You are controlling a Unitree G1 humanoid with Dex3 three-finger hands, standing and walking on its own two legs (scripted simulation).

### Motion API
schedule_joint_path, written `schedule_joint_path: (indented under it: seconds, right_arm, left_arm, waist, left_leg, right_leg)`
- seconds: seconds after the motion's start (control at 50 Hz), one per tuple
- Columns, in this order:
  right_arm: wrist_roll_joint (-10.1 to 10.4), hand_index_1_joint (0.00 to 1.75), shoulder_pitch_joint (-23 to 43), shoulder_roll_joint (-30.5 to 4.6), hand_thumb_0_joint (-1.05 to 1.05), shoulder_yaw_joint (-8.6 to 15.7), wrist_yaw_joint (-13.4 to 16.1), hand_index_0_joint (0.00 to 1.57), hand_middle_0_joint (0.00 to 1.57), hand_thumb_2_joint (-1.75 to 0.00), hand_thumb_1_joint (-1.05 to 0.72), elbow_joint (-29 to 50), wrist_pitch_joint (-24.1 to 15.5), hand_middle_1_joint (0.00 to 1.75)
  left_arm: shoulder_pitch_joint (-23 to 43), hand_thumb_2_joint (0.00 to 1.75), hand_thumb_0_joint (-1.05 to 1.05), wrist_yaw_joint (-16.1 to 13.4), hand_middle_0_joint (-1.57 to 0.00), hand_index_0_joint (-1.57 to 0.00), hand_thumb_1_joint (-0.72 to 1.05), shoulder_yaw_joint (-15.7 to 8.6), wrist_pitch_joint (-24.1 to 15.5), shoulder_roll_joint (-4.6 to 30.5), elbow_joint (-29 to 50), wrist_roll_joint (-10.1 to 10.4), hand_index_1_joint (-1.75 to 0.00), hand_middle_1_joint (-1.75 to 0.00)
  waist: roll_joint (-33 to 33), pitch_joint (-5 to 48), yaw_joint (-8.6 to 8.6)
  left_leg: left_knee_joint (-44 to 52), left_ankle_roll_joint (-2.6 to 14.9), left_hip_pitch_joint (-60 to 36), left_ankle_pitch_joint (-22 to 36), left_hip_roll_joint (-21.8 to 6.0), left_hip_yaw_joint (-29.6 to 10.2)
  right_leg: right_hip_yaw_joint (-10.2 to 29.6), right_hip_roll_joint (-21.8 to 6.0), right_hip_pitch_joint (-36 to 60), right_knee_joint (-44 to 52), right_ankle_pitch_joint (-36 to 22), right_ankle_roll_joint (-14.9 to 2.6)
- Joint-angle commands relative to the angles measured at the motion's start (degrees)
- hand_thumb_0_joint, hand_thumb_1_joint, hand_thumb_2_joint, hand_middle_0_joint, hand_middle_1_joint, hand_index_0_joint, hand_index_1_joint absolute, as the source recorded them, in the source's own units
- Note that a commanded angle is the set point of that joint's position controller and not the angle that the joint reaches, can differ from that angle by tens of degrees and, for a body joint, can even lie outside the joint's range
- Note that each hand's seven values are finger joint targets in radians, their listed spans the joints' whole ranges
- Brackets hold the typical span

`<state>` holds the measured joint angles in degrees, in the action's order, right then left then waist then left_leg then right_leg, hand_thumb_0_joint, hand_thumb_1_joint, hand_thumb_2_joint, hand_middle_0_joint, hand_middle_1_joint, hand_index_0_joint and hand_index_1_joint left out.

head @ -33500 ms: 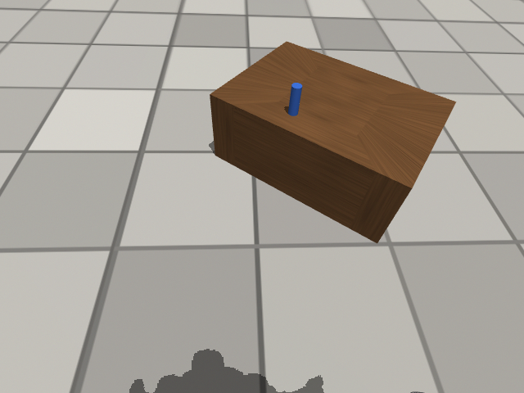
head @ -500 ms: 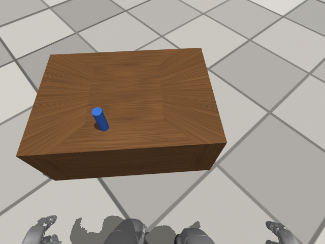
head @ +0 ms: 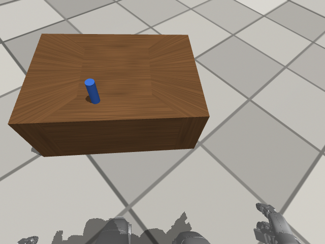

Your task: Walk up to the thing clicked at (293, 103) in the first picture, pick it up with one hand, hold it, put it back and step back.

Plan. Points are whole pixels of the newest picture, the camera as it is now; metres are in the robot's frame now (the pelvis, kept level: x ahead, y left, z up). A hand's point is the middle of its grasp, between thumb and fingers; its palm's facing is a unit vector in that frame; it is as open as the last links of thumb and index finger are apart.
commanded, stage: step back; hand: left
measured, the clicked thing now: (92, 91) +0.74 +0.32 -0.29
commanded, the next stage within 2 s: stand in 1.88 s
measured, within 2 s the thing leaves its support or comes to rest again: neither
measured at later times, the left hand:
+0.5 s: hand out of the picture -0.06 +0.26 -0.14, palm faces +0.10 -0.92 -0.38, open 7.4 cm
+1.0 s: hand out of the picture -0.27 +0.24 -0.13, palm faces +0.14 -0.89 -0.44, open 7.4 cm
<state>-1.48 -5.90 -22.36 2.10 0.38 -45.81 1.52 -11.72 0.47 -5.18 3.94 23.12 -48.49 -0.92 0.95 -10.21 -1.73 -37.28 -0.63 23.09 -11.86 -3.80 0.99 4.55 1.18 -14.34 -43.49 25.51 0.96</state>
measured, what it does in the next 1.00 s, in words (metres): walks backwards: right foot, then left foot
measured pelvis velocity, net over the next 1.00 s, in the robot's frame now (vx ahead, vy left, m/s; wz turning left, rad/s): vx -0.32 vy -0.06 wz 0.14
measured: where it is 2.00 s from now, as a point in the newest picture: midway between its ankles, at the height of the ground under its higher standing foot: outside the picture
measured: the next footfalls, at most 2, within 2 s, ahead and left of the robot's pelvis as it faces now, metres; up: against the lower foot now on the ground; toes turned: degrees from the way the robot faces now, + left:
right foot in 0.02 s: +0.00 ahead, -0.14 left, +0.00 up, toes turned +3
left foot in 0.36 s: -0.10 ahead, +0.09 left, +0.00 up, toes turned +4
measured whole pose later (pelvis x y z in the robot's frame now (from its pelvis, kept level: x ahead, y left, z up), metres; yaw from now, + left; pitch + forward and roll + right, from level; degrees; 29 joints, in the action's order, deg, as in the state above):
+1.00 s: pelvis -0.32 -0.06 +0.00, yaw +8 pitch -2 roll +1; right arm -1.4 -13.0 -23.8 3.2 -0.7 -54.5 2.9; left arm -10.2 0.1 -4.2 1.0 22.5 -50.4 -2.7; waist -1.1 -5.4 -1.5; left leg -39.2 -0.2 14.1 -28.1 1.0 -2.6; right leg -2.8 -3.4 -20.0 -39.6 17.6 -0.8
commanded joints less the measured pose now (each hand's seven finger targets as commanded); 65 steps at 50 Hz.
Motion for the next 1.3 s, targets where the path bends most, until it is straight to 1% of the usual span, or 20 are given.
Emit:
schedule_joint_path:
  seconds: [0.0, 0.02, 0.04, 0.12, 0.26, 0.32, 0.36, 0.38, 0.44, 0.64, 0.68, 0.7, 0.72, 0.78, 0.88, 0.96, 1.02, 1.08, 1.2, 1.28]
  right_arm:
    - [0.68, 0.30, -0.29, -13.00, 0.00, 4.24, 0.72, 0.20, 0.20, -0.90, -0.90, 3.72, 0.55, 0.30]
    - [1.54, 0.30, 2.74, -9.48, 0.00, 3.50, 1.12, 0.20, 0.20, -0.90, -0.90, 5.45, 0.22, 0.30]
    - [1.03, 0.30, 3.07, -11.61, 0.00, 4.50, 1.98, 0.20, 0.20, -0.90, -0.90, 4.80, 0.58, 0.30]
    - [1.85, 0.30, -4.27, -11.52, 0.00, 3.83, 1.73, 0.20, 0.20, -0.90, -0.90, 0.90, -0.15, 0.30]
    - [0.45, 0.30, -5.44, -9.91, 0.00, 3.37, 1.47, 0.20, 0.20, -0.90, -0.90, 1.03, -0.63, 0.30]
    - [-0.14, 0.30, -9.72, -11.06, 0.00, 4.28, 1.32, 0.20, 0.20, -0.90, -0.90, -1.48, -0.96, 0.30]
    - [-0.50, 0.30, -5.23, -21.32, 0.00, 5.99, 0.42, 0.20, 0.20, -0.90, -0.90, 0.57, -0.70, 0.30]
    - [-0.77, 0.30, -4.80, -21.68, 0.00, 6.41, 0.36, 0.20, 0.20, -0.90, -0.90, 0.86, -0.99, 0.30]
    - [-0.93, 0.30, 0.88, -15.31, 0.00, 4.10, 1.30, 0.20, 0.20, -0.90, -0.90, 1.14, -1.13, 0.30]
    - [0.33, 0.30, 0.04, -15.13, 0.00, 4.33, 0.41, 0.20, 0.20, -0.90, -0.90, 1.66, 1.73, 0.30]
    - [1.27, 0.30, 2.12, -9.07, 0.00, 2.79, 0.43, 0.20, 0.20, -0.90, -0.90, 3.78, 1.32, 0.30]
    - [0.74, 0.30, 3.04, -10.54, 0.00, 3.72, 1.38, 0.20, 0.20, -0.90, -0.90, 3.61, 1.86, 0.30]
    - [0.93, 0.30, 2.52, -12.68, 0.00, 4.55, 1.37, 0.20, 0.20, -0.90, -0.90, 2.84, 2.26, 0.30]
    - [1.29, 0.30, -3.38, -11.55, 0.00, 3.77, 0.99, 0.20, 0.20, -0.90, -0.90, -0.23, 1.34, 0.30]
    - [-0.40, 0.30, -0.65, -11.33, 0.00, 3.67, -0.16, 0.20, 0.20, -0.90, -0.90, -0.35, 0.20, 0.30]
    - [-0.16, 0.30, -8.32, -10.17, 0.00, 4.47, -0.67, 0.20, 0.20, -0.90, -0.90, -6.43, -1.36, 0.30]
    - [-1.43, 0.30, -6.29, -19.52, 0.00, 5.88, -0.50, 0.20, 0.20, -0.90, -0.90, -5.77, -2.44, 0.30]
    - [-1.37, 0.30, 0.29, -12.95, 0.00, 3.70, -0.10, 0.20, 0.20, -0.90, -0.90, -4.86, -3.99, 0.30]
    - [-0.72, 0.30, -0.68, -12.00, 0.00, 3.69, -0.73, 0.20, 0.20, -0.90, -0.90, -5.24, -2.30, 0.30]
    - [-0.37, 0.30, -3.34, -10.10, 0.00, 3.52, -0.19, 0.20, 0.20, -0.90, -0.90, -5.86, -2.09, 0.30]
  left_arm:
    - [-7.89, 0.90, 0.00, -0.74, -0.20, -0.20, 0.90, -3.42, -2.75, 11.40, 1.02, -1.56, -0.30, -0.30]
    - [-5.46, 0.90, 0.00, -0.61, -0.20, -0.20, 0.90, -5.04, -2.63, 18.01, 2.82, -1.44, -0.30, -0.30]
    - [-0.78, 0.90, 0.00, -0.76, -0.20, -0.20, 0.90, -5.51, -2.59, 22.04, 4.93, -1.91, -0.30, -0.30]
    - [8.00, 0.90, 0.00, -1.81, -0.20, -0.20, 0.90, -3.36, -3.18, 13.04, 7.29, -1.63, -0.30, -0.30]
    - [2.87, 0.90, 0.00, -2.73, -0.20, -0.20, 0.90, -2.91, -2.27, 13.13, 7.59, -1.13, -0.30, -0.30]
    - [3.72, 0.90, 0.00, -2.10, -0.20, -0.20, 0.90, -1.52, -1.20, 11.95, 8.39, -0.19, -0.30, -0.30]
    - [5.64, 0.90, 0.00, -2.40, -0.20, -0.20, 0.90, -1.28, -1.16, 9.98, 9.31, 0.40, -0.30, -0.30]
    - [8.70, 0.90, 0.00, -2.92, -0.20, -0.20, 0.90, -2.60, -0.92, 11.71, 8.60, -0.53, -0.30, -0.30]
    - [2.58, 0.90, 0.00, -2.57, -0.20, -0.20, 0.90, -2.24, -0.60, 10.39, 4.97, 0.88, -0.30, -0.30]
    - [-4.50, 0.90, 0.00, -1.89, -0.20, -0.20, 0.90, -1.28, -3.19, 8.67, 0.07, -0.61, -0.30, -0.30]
    - [-3.75, 0.90, 0.00, -1.80, -0.20, -0.20, 0.90, -3.92, -3.46, 18.07, 0.62, -1.72, -0.30, -0.30]
    - [0.56, 0.90, 0.00, -1.95, -0.20, -0.20, 0.90, -4.69, -3.42, 22.72, 2.53, -1.93, -0.30, -0.30]
    - [3.45, 0.90, 0.00, -2.31, -0.20, -0.20, 0.90, -4.15, -3.88, 20.53, 3.92, -1.31, -0.30, -0.30]
    - [8.62, 0.90, 0.00, -2.80, -0.20, -0.20, 0.90, -2.59, -4.30, 13.65, 3.98, -1.80, -0.30, -0.30]
    - [1.61, 0.90, 0.00, -2.11, -0.20, -0.20, 0.90, -3.50, -4.68, 15.12, 2.25, -2.50, -0.30, -0.30]
    - [3.20, 0.90, 0.00, -1.03, -0.20, -0.20, 0.90, -2.33, -3.83, 15.02, 1.29, -1.68, -0.30, -0.30]
    - [7.77, 0.90, 0.00, -0.95, -0.20, -0.20, 0.90, -1.31, -4.03, 11.78, 1.50, -0.68, -0.30, -0.30]
    - [4.03, 0.90, 0.00, 0.21, -0.20, -0.20, 0.90, -0.83, -4.73, 10.22, -1.28, 0.02, -0.30, -0.30]
    - [-0.14, 0.90, 0.00, 0.06, -0.20, -0.20, 0.90, -1.10, -6.05, 9.05, -4.90, -0.81, -0.30, -0.30]
    - [-0.13, 0.90, 0.00, -0.61, -0.20, -0.20, 0.90, -2.92, -7.56, 17.16, -4.63, -1.48, -0.30, -0.30]
  waist:
    - [-5.96, 14.15, -0.48]
    - [12.74, 10.96, -2.23]
    - [16.43, 7.00, -3.06]
    - [6.90, 7.44, 2.88]
    - [11.50, 12.52, -0.54]
    - [6.73, 14.73, 1.49]
    - [-15.53, 13.48, 2.29]
    - [-12.72, 11.37, 4.31]
    - [-6.35, 10.41, -0.90]
    - [-12.19, 17.57, -0.49]
    - [9.82, 12.90, -1.91]
    - [16.05, 9.16, -3.46]
    - [10.55, 6.29, -1.10]
    - [3.59, 8.61, 2.85]
    - [9.65, 8.52, -2.86]
    - [8.27, 9.33, 1.13]
    - [-11.32, 5.40, 4.53]
    - [-5.26, 4.32, 0.58]
    - [-9.17, 5.89, -0.29]
    - [5.81, 4.62, -0.83]
  left_leg:
    - [0.47, 5.66, -0.06, 0.51, -3.66, -10.27]
    - [-10.76, 1.55, 8.56, -15.48, 8.68, -5.73]
    - [-25.65, -0.12, 4.62, -24.18, 8.22, -8.19]
    - [-31.75, 0.17, 3.87, -15.29, 10.04, -9.60]
    - [-5.18, 0.25, 0.86, -17.82, 5.21, -3.70]
    - [14.08, 1.72, -11.42, 0.91, 4.77, -2.26]
    - [18.37, 14.73, -9.50, 13.97, -17.78, -29.91]
    - [20.15, 18.94, -1.59, 13.56, -20.64, -34.68]
    - [13.96, 13.57, -4.98, 20.90, -11.54, -16.22]
    - [4.07, 9.69, -13.30, 15.30, -7.96, -11.26]
    - [-8.79, 2.27, 8.80, -11.73, 6.83, -7.03]
    - [-23.73, 0.00, 6.07, -24.03, 7.77, -8.70]
    - [-31.67, -0.17, 4.09, -22.18, 6.28, -14.69]
    - [-33.03, -0.44, 3.79, -14.63, 8.96, -11.01]
    - [-11.86, -0.85, 6.67, -18.18, 4.72, -6.01]
    - [13.92, 1.69, -14.96, -11.97, 6.60, 1.36]
    - [28.49, 13.65, -6.42, -43.74, -16.62, -36.46]
    - [22.81, 9.06, -8.17, -21.93, -8.37, -19.97]
    - [15.03, 6.39, -0.70, -19.55, -5.18, -10.89]
    - [-12.51, 1.10, 5.34, -21.49, 3.73, -7.21]
  right_leg:
    - [3.92, -4.27, 8.51, 20.62, -8.17, -3.35]
    - [21.57, -16.16, 2.78, 25.38, -8.67, -10.69]
    - [31.20, -25.96, -11.72, 29.49, -7.72, -18.63]
    - [7.83, -14.08, -5.30, 17.84, -27.46, -11.85]
    - [9.58, -17.08, 9.55, 12.33, -37.85, -12.52]
    - [5.96, -12.77, 2.49, 5.14, -30.58, -7.68]
    - [-5.08, 1.96, -11.31, -11.85, 8.54, -1.52]
    - [3.20, 2.26, -8.06, -23.35, 13.17, -1.36]
    - [6.20, 4.50, -11.61, -32.17, 5.26, -2.09]
    - [-6.54, 1.12, 4.69, 21.17, -10.72, -1.53]
    - [18.01, -14.71, 7.05, 23.26, -12.37, -8.71]
    - [29.73, -26.89, -7.54, 27.81, -12.18, -18.31]
    - [28.09, -27.15, -13.55, 28.13, -12.17, -18.42]
    - [8.05, -15.58, -5.52, 17.95, -22.84, -12.62]
    - [12.37, -15.51, 5.43, 21.98, 9.44, -11.75]
    - [6.56, -12.69, -5.62, 19.96, 12.11, -8.46]
    - [-2.33, -3.21, -18.03, -5.21, 8.19, -1.19]
    - [-0.42, -3.63, -12.62, -4.84, -1.72, -1.81]
    - [-6.61, 0.34, 7.75, 18.90, -6.96, -2.52]
    - [27.25, -21.63, 2.72, 30.97, 17.32, -14.00]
